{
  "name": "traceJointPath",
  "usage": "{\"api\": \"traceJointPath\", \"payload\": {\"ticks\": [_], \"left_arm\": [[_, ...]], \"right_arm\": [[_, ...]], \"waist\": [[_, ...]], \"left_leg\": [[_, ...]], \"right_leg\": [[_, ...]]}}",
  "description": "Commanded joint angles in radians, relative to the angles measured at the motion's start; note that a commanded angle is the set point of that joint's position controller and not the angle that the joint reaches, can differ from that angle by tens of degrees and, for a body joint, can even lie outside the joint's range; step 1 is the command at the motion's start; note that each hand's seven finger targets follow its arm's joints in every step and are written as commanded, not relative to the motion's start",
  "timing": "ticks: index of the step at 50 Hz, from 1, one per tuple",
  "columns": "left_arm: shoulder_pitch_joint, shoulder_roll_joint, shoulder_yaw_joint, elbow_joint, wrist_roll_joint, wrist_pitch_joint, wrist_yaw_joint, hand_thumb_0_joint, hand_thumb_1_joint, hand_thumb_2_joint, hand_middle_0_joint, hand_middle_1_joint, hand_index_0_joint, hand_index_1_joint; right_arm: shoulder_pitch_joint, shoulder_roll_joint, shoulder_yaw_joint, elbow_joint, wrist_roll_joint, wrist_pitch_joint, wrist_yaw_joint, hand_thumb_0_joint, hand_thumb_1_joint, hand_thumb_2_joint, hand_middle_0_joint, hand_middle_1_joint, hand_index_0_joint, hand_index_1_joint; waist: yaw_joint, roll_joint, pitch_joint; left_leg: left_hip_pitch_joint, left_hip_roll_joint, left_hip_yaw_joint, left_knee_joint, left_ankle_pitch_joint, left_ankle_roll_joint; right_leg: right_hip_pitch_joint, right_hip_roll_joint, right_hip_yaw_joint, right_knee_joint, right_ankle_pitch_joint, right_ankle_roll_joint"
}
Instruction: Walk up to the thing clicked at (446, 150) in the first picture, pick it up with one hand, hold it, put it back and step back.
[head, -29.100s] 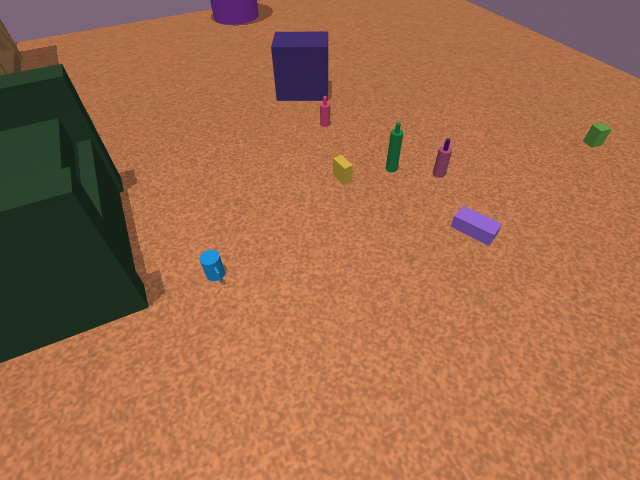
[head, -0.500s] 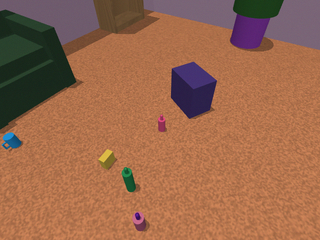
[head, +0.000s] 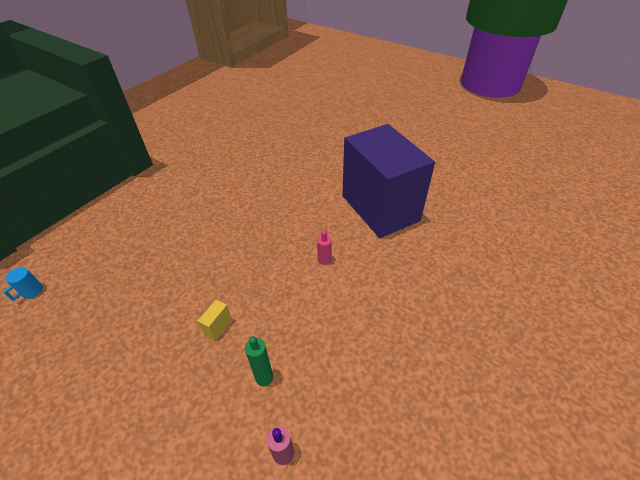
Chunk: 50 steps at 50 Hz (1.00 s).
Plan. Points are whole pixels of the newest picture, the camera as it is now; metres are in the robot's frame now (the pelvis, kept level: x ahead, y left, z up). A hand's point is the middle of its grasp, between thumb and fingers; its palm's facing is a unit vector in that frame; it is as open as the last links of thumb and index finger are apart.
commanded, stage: walk up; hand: left
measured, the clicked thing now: (280, 443) +0.35 +0.14 -0.68
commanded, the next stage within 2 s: stand in 0.22 s
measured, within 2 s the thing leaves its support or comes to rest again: neither
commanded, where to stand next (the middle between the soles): +0.03 +0.01 m, yaw +1 degrees
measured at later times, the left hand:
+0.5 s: hand out of the picture +0.08 +0.25 -0.16, palm faces -0.03 -0.94 -0.33, open 7.4 cm
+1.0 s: hand out of the picture +0.08 +0.24 -0.15, palm faces -0.03 -0.94 -0.34, open 7.4 cm
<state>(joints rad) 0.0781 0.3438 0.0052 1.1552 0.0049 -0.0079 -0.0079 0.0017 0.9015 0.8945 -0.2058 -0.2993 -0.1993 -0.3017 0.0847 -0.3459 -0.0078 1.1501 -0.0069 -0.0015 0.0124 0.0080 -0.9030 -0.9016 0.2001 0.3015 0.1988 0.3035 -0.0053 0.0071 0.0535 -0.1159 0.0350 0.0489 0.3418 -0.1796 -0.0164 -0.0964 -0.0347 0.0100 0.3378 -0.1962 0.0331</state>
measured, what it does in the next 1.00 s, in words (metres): stands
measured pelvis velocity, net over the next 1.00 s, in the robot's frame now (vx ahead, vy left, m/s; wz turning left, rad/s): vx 0.00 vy -0.01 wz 0.00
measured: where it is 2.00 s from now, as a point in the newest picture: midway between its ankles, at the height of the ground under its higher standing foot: outside the picture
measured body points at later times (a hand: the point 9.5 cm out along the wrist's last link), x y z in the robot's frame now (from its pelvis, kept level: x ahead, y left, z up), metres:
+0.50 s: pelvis +0.00 +0.00 +0.00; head +0.01 +0.00 +0.45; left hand +0.08 +0.30 -0.13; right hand +0.09 -0.30 -0.13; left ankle +0.01 +0.13 -0.75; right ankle -0.01 -0.14 -0.75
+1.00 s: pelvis +0.00 -0.01 +0.00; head +0.01 -0.01 +0.45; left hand +0.08 +0.29 -0.13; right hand +0.08 -0.31 -0.13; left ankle +0.01 +0.13 -0.75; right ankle -0.01 -0.14 -0.75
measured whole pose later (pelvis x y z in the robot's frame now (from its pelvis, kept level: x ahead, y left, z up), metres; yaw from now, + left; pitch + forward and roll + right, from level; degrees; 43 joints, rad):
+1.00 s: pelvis +0.00 -0.01 +0.00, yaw +0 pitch -3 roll +0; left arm 0.11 0.35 -0.01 1.12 0.00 -0.01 -0.01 0.00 0.90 0.89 -0.21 -0.30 -0.20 -0.30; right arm 0.09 -0.35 0.00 1.14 -0.01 0.00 0.01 0.01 -0.90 -0.90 0.20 0.30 0.20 0.30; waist -0.01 0.00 0.05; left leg -0.10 0.05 0.04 0.31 -0.17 -0.03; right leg -0.08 -0.02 0.00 0.31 -0.19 0.02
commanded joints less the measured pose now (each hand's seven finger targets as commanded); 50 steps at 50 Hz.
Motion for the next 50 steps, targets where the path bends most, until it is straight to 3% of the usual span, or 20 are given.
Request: {"api": "traceJointPath", "payload": {"ticks": [1,10,11,15,26,35,42,50], "left_arm": [[-0.048,0.215,0.041,-0.061,0.004,-0.022,0.017,0.000,0.900,0.900,-0.200,-0.300,-0.200,-0.300],[-0.033,0.219,0.038,-0.066,0.006,-0.025,0.017,0.000,0.900,0.900,-0.200,-0.300,-0.200,-0.300],[-0.041,0.226,0.035,-0.072,0.004,-0.023,0.019,0.000,0.900,0.900,-0.200,-0.300,-0.200,-0.300],[-0.028,0.220,0.034,-0.075,0.002,-0.020,0.018,0.000,0.900,0.900,-0.200,-0.300,-0.200,-0.300],[-0.017,0.223,0.033,-0.078,0.004,-0.019,0.017,0.000,0.900,0.900,-0.200,-0.300,-0.200,-0.300],[-0.007,0.223,0.031,-0.093,0.004,-0.024,0.018,0.000,0.900,0.900,-0.200,-0.300,-0.200,-0.300],[-0.005,0.228,0.032,-0.093,0.004,-0.023,0.019,0.000,0.900,0.900,-0.200,-0.300,-0.200,-0.300],[-0.008,0.228,0.033,-0.094,0.004,-0.020,0.019,0.000,0.900,0.900,-0.200,-0.300,-0.200,-0.300]], "right_arm": [[-0.046,-0.210,-0.043,-0.062,0.002,-0.018,-0.013,0.000,-0.900,-0.900,0.200,0.300,0.200,0.300],[-0.059,-0.211,-0.046,-0.072,0.001,-0.016,-0.010,0.000,-0.900,-0.900,0.200,0.300,0.200,0.300],[-0.060,-0.210,-0.045,-0.073,-0.004,-0.019,-0.013,0.000,-0.900,-0.900,0.200,0.300,0.200,0.300],[-0.062,-0.213,-0.044,-0.067,-0.004,-0.025,-0.016,0.000,-0.900,-0.900,0.200,0.300,0.200,0.300],[-0.054,-0.216,-0.041,-0.059,-0.001,-0.023,-0.015,0.000,-0.900,-0.900,0.200,0.300,0.200,0.300],[-0.054,-0.220,-0.041,-0.063,-0.003,-0.025,-0.015,0.000,-0.900,-0.900,0.200,0.300,0.200,0.300],[-0.040,-0.218,-0.040,-0.065,-0.003,-0.023,-0.016,0.000,-0.900,-0.900,0.200,0.300,0.200,0.300],[-0.033,-0.218,-0.038,-0.065,-0.004,-0.022,-0.016,0.000,-0.900,-0.900,0.200,0.300,0.200,0.300]], "waist": [[0.000,-0.009,-0.077],[0.001,-0.005,-0.075],[-0.008,-0.029,-0.099],[-0.002,-0.004,-0.110],[-0.002,-0.007,-0.085],[-0.001,0.001,-0.116],[-0.003,-0.005,-0.102],[-0.001,-0.005,-0.068]], "left_leg": [[0.037,0.094,-0.089,-0.053,0.124,0.034],[0.052,0.088,-0.091,-0.056,0.092,0.035],[0.058,0.110,-0.099,-0.061,0.152,0.030],[0.073,0.112,-0.097,-0.064,0.218,0.023],[0.047,0.104,-0.096,-0.076,0.136,0.021],[0.077,0.110,-0.088,-0.052,0.202,0.025],[0.067,0.112,-0.088,-0.056,0.194,0.025],[0.039,0.107,-0.091,-0.075,0.124,0.023]], "right_leg": [[-0.031,-0.083,0.060,-0.053,0.141,-0.040],[-0.046,-0.083,0.068,-0.063,0.128,-0.038],[-0.030,-0.098,0.063,-0.056,0.162,-0.040],[-0.018,-0.096,0.058,-0.042,0.192,-0.042],[-0.019,-0.102,0.065,-0.068,0.136,-0.043],[-0.005,-0.108,0.067,-0.065,0.223,-0.044],[-0.005,-0.106,0.066,-0.064,0.215,-0.045],[-0.014,-0.103,0.066,-0.078,0.140,-0.048]]}}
